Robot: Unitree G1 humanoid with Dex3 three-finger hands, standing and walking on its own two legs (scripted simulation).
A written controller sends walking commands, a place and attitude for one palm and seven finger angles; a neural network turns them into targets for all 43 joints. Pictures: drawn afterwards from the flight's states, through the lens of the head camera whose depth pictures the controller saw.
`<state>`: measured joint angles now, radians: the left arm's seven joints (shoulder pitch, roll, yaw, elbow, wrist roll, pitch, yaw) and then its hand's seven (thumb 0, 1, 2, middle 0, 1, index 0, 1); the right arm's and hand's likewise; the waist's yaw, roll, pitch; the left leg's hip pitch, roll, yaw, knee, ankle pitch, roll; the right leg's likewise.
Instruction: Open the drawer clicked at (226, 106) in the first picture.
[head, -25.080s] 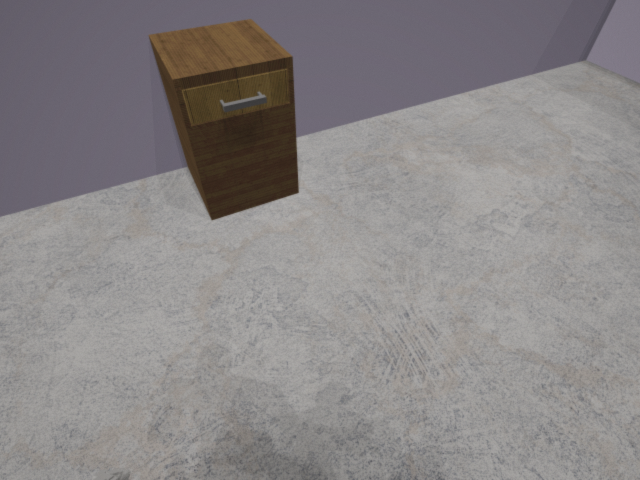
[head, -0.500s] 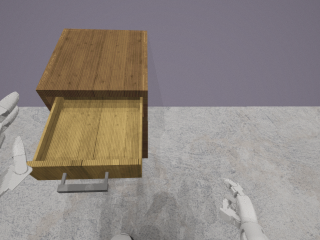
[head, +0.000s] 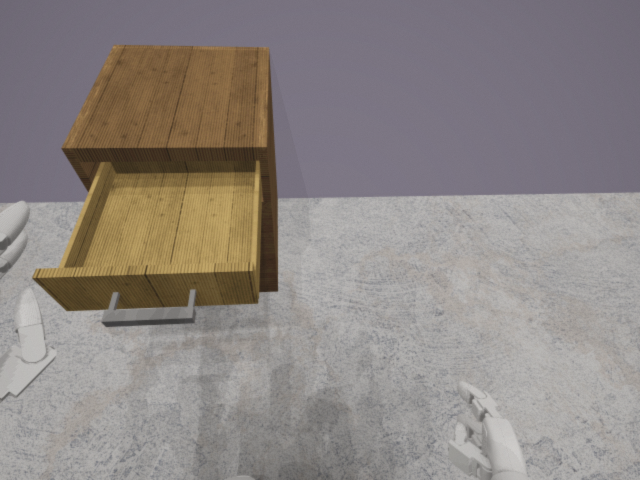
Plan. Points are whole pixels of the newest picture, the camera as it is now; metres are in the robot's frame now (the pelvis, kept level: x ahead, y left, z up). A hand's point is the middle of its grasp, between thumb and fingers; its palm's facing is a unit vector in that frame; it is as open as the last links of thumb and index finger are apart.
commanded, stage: stop stepping back and stand still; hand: left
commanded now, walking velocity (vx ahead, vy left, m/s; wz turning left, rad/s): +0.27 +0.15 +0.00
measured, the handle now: (152, 306) +0.42 +0.33 -0.21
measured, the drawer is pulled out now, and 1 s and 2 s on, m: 0.30 0.30 0.30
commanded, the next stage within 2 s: let the arm hang, fingers relaxed in 1.14 s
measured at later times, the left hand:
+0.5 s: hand (6, 444) +0.13 +0.23 +0.17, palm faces +0.40 -0.77 -0.50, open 7.4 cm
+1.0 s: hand (23, 379) +0.17 +0.24 +0.16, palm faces +0.35 -0.83 -0.44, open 7.4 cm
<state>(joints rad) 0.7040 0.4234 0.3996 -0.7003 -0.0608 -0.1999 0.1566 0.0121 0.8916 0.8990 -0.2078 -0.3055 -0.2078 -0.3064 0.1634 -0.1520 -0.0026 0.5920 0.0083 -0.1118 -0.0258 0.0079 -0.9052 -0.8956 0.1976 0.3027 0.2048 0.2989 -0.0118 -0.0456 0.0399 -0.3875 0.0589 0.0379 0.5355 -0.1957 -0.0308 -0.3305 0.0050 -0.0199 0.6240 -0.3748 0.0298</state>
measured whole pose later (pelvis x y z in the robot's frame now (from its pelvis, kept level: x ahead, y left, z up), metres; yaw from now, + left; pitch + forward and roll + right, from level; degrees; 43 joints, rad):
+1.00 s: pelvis -0.01 +0.00 +0.01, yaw +3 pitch +0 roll -1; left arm 0.66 0.38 0.34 -0.62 -0.04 -0.20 0.15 0.01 0.89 0.90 -0.21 -0.31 -0.21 -0.31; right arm 0.16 -0.18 0.02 0.59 0.02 -0.08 -0.03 0.01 -0.90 -0.90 0.20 0.30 0.21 0.30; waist -0.02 -0.02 0.06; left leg -0.19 0.01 0.04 0.48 -0.29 0.02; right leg -0.17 0.02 -0.07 0.42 -0.25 -0.03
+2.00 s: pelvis -0.03 +0.03 +0.01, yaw +3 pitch -2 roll +0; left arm 0.32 0.13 0.00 1.14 0.01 0.01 0.04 0.00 0.91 0.90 -0.20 -0.30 -0.20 -0.30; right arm 0.35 -0.09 0.01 1.12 -0.01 0.00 -0.04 0.00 -0.91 -0.90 0.20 0.30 0.20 0.30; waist -0.01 0.01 0.07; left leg -0.15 -0.04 0.07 0.41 -0.24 0.07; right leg -0.16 -0.02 -0.05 0.41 -0.22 0.01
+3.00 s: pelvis -0.01 +0.01 +0.01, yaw +2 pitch -1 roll +0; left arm 0.30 0.10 0.01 1.14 0.01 0.00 0.04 0.00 0.91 0.90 -0.20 -0.30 -0.20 -0.30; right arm 0.32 -0.09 0.01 1.14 -0.01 -0.01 -0.05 0.00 -0.91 -0.90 0.20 0.30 0.20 0.30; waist -0.01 0.00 0.06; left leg -0.12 -0.02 0.06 0.40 -0.26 0.04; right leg -0.14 0.00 -0.05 0.41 -0.25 -0.02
